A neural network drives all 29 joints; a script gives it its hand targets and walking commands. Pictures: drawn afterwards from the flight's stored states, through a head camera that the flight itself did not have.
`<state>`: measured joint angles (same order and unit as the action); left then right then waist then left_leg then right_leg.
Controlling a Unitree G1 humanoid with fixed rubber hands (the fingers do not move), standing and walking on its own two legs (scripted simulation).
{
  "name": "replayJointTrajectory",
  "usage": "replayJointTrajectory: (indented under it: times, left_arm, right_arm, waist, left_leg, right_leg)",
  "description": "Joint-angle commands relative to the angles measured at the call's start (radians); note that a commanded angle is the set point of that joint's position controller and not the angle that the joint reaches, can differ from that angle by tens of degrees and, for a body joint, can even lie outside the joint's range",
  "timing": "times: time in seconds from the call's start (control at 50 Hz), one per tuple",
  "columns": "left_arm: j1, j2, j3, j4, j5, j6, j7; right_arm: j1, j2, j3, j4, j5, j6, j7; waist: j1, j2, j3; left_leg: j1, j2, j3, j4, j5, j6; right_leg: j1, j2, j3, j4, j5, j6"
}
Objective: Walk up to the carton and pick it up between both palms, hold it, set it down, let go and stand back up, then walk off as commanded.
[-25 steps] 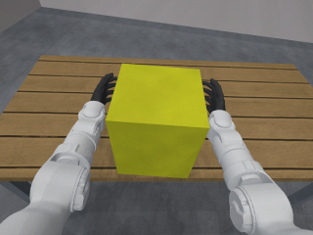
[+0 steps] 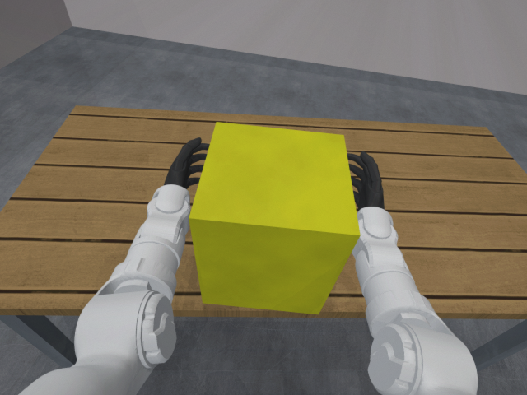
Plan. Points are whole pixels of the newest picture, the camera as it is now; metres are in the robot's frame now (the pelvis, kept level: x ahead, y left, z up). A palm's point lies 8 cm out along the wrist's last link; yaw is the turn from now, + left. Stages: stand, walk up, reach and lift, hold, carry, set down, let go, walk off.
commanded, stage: reach and lift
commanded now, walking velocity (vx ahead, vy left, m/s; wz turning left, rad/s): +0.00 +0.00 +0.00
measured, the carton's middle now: (269, 223) +0.40 -0.02 +0.04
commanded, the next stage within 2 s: none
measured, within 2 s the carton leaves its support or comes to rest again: leaves its support in 0.96 s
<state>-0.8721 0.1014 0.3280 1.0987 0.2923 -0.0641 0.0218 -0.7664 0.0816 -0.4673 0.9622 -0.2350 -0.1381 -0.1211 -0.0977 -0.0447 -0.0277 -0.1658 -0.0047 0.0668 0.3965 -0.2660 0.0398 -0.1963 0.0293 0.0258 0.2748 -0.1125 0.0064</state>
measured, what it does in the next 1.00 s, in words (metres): stands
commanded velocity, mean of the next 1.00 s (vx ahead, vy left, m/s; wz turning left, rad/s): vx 0.00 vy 0.00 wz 0.00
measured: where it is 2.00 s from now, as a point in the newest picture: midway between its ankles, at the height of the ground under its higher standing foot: outside the picture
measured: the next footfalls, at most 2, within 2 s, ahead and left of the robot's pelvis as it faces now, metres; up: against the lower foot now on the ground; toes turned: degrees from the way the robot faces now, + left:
none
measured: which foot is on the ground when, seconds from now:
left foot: down 0.00-1.00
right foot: down 0.00-1.00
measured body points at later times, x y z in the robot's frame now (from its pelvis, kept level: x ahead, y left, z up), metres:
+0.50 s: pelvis +0.01 +0.00 +0.00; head +0.02 +0.04 +0.45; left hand +0.45 +0.13 +0.10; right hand +0.40 -0.17 +0.11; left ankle -0.04 +0.07 -0.75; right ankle +0.02 -0.13 -0.75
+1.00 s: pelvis +0.00 +0.00 +0.00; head +0.01 +0.04 +0.45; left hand +0.44 +0.13 +0.11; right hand +0.39 -0.17 +0.11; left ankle -0.04 +0.07 -0.75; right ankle +0.02 -0.13 -0.75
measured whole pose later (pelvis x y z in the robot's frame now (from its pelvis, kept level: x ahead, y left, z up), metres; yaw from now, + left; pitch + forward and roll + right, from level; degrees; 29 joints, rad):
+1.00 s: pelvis +0.00 +0.00 +0.00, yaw +0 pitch +0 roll -2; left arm -0.78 0.04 0.34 0.89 0.35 0.02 0.01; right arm -0.71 0.09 -0.47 0.94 -0.24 -0.22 -0.11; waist -0.10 -0.05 0.00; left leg -0.11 0.00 0.07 0.38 -0.26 0.04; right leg -0.13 0.03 0.02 0.24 -0.10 0.01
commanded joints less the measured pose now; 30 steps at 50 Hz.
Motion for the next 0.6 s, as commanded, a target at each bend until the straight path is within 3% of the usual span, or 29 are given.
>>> replayJointTrajectory:
  times: [0.0,0.26,0.58]
  left_arm:
    - [-0.446,-0.552,-0.068,-0.071,0.043,0.017,-0.206]
    - [-0.384,-0.554,-0.069,-0.139,0.065,0.073,-0.21]
    - [-0.379,-0.565,-0.083,-0.162,0.072,0.101,-0.205]
  right_arm:
    - [-0.405,0.521,0.224,-0.095,-0.083,-0.012,0.139]
    - [-0.393,0.519,0.252,-0.135,-0.058,-0.021,0.123]
    - [-0.409,0.522,0.263,-0.131,-0.041,-0.036,0.112]
  waist:
    - [0.011,0.118,-0.356]
    - [0.018,0.103,-0.359]
    - [0.021,0.109,-0.365]
  left_leg:
    - [0.07,0.025,-0.02,-0.049,0.482,-0.094]
    - [0.056,0.02,-0.012,-0.052,0.512,-0.091]
    - [0.067,0.021,-0.008,-0.049,0.55,-0.095]
  right_leg:
    - [0.343,-0.022,-0.079,0.04,0.341,0.019]
    - [0.418,-0.027,-0.08,0.043,0.417,0.026]
    - [0.414,-0.024,-0.089,0.04,0.415,0.025]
